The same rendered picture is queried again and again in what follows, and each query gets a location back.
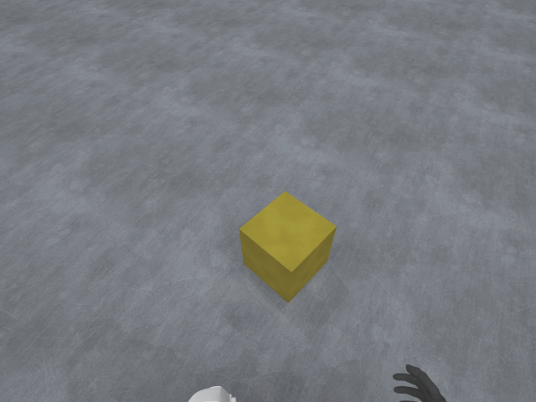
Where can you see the right robot hand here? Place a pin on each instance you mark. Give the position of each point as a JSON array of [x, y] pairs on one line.
[[427, 390]]

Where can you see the carton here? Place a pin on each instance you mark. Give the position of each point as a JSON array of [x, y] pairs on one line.
[[286, 244]]

